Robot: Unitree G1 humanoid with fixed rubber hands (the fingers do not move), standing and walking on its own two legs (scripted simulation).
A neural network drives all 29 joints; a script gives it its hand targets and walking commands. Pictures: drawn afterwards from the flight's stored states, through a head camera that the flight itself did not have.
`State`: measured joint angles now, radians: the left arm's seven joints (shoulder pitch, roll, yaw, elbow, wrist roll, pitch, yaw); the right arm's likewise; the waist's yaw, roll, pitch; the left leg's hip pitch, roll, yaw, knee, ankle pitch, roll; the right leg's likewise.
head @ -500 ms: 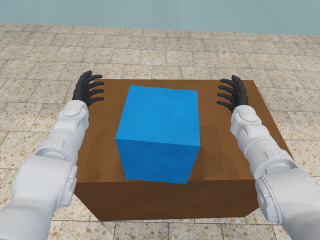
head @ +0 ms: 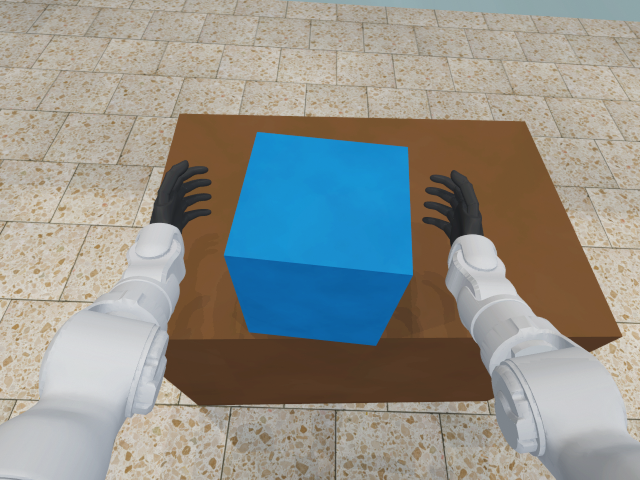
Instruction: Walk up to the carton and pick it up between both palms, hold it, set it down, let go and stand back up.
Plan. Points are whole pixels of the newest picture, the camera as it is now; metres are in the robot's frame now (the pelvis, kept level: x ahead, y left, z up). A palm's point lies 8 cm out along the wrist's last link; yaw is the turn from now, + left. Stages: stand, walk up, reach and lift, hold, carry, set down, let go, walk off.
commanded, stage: reach and lift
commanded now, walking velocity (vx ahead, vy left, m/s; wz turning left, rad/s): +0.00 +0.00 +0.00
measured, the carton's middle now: (321, 247) +0.45 +0.04 -0.05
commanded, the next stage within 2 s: none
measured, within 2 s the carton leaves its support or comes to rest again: neither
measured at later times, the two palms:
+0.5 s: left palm (188, 241) +0.42 +0.23 -0.01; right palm (447, 250) +0.43 -0.14 +0.00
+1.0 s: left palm (207, 245) +0.42 +0.20 -0.01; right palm (428, 263) +0.41 -0.11 +0.00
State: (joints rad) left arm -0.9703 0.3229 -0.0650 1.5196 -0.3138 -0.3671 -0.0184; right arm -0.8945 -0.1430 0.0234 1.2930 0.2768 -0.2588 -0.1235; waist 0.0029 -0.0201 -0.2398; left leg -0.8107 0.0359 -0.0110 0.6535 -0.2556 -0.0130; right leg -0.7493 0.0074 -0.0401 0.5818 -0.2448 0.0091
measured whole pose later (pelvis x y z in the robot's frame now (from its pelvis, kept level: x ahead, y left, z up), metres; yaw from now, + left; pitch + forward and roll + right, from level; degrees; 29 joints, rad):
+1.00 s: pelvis -0.01 +0.01 -0.01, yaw -1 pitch +23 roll -3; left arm -0.97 0.17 0.38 1.55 0.14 -0.57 0.03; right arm -0.87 0.06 -0.62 1.25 -0.38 -0.47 -0.13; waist 0.02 0.01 -0.15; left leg -0.87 0.03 0.00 0.80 -0.32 0.01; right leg -0.81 0.00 -0.02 0.71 -0.29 0.03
